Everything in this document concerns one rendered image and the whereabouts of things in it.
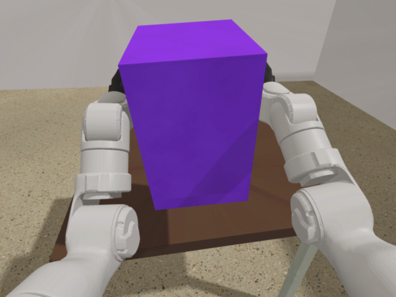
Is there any robot left forearm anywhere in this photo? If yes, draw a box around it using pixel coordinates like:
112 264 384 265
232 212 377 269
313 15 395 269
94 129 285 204
66 91 134 249

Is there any robot left upper arm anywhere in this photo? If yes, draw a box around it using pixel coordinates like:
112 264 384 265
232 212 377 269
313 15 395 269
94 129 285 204
6 204 140 297

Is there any robot left hand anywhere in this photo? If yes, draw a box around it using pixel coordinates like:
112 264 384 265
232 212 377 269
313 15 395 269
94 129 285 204
108 69 125 94

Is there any robot right hand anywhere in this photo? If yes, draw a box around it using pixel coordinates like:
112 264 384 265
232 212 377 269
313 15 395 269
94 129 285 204
264 63 275 83

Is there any robot right upper arm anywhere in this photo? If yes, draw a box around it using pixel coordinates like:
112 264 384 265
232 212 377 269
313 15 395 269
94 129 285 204
290 180 396 297

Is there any robot right forearm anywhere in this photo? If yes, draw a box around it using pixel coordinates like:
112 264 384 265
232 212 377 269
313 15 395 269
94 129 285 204
259 82 374 226

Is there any carton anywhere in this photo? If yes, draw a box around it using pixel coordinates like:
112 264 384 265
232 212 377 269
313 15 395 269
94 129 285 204
118 19 267 210

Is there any table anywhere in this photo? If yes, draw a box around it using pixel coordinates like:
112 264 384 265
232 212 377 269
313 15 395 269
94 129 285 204
49 120 321 297

